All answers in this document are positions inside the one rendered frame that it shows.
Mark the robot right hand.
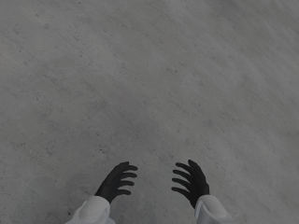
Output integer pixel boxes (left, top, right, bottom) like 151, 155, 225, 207
171, 160, 210, 209

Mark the left robot forearm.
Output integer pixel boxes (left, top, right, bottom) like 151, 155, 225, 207
65, 195, 110, 224

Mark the robot left hand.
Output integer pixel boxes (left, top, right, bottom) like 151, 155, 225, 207
94, 161, 138, 204

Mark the right robot forearm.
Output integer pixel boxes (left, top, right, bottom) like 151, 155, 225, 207
194, 194, 239, 224

